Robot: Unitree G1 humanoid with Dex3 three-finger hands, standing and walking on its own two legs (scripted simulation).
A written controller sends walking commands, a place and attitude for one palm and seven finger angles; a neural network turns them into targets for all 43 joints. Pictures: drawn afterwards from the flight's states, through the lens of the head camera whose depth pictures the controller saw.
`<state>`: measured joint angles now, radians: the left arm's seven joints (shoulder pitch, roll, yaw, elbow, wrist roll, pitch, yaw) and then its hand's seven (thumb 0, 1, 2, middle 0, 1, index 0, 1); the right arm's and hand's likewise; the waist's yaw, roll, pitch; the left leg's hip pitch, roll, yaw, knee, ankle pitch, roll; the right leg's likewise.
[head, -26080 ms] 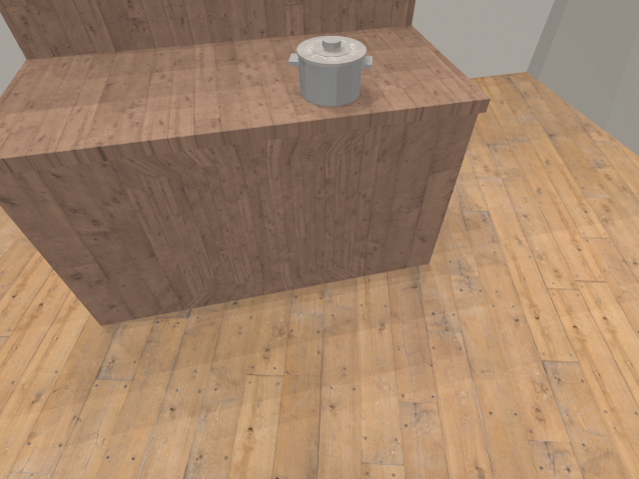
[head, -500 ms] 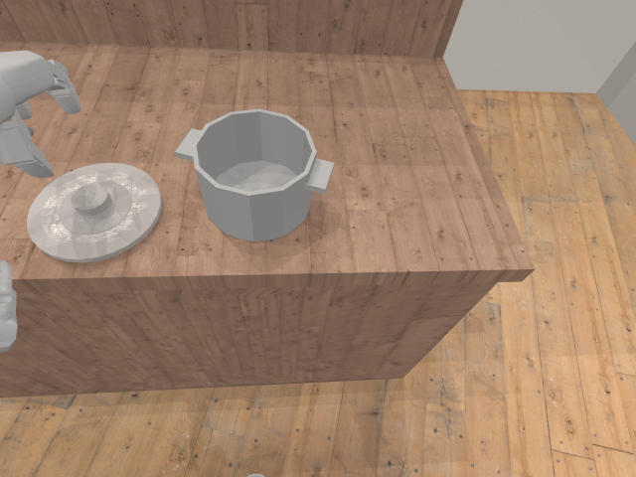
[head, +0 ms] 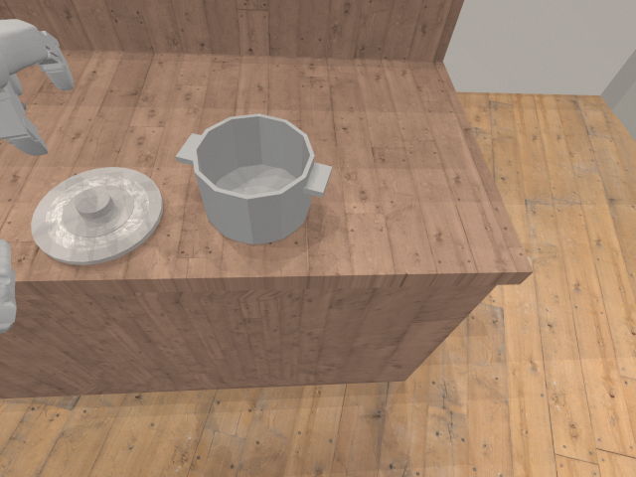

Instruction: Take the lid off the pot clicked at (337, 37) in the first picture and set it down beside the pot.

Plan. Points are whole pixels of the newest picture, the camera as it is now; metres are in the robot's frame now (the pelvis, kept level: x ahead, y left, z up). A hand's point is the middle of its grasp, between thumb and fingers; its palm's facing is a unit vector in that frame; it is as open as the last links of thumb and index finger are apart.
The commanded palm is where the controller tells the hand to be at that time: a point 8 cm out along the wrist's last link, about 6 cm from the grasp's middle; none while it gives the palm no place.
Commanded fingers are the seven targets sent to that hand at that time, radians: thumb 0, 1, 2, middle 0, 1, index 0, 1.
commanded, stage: draw the hand back to the body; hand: left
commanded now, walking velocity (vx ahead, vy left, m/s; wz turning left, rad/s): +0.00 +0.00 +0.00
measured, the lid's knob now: (94, 203) +0.49 +0.30 +0.02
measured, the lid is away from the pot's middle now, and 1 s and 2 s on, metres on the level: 0.23 0.23 0.23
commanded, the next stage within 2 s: none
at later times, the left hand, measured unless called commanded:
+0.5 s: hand (11, 150) +0.43 +0.30 +0.18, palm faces -0.28 -0.07 -0.96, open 11.0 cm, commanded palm +0.40 +0.29 +0.24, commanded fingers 0.00 -0.04 0.71 -0.38 -0.81 -0.38 -0.81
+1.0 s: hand (42, 140) +0.39 +0.23 +0.23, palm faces +0.43 -0.87 -0.23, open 10.0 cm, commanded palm +0.33 +0.27 +0.23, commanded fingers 0.00 0.45 0.81 -0.28 -0.54 -0.28 -0.54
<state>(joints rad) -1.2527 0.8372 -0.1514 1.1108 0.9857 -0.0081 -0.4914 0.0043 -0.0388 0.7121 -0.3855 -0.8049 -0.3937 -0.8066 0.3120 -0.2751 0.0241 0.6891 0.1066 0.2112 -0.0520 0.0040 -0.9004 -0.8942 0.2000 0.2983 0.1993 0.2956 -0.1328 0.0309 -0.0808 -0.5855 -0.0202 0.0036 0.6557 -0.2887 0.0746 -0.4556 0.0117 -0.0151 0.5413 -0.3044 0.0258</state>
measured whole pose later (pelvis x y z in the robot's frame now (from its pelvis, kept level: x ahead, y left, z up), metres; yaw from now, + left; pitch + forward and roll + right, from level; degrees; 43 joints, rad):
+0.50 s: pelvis +0.00 -0.01 +0.01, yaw +1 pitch +9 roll -2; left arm -0.87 0.82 -0.03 0.71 0.89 0.00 -0.49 0.00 -0.04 0.71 -0.39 -0.80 -0.39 -0.81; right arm 0.21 -0.28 0.02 0.60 0.11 0.26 -0.02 0.01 -0.90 -0.89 0.20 0.30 0.20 0.30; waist -0.08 0.05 -0.05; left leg -0.48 -0.03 -0.01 0.60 -0.27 0.06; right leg -0.36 0.01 -0.02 0.50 -0.30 0.02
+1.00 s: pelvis +0.02 -0.05 +0.02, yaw -2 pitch +0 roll -1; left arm -0.37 0.49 0.36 0.28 -0.07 -0.02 0.08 0.01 0.22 0.77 -0.33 -0.66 -0.34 -0.66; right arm 0.22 -0.27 0.04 0.67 0.05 -0.02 -0.05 0.01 -0.90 -0.89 0.20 0.30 0.20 0.30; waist 0.00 0.02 0.00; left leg -0.19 0.02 0.03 0.43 -0.24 0.01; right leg -0.10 0.05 0.02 0.37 -0.27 -0.03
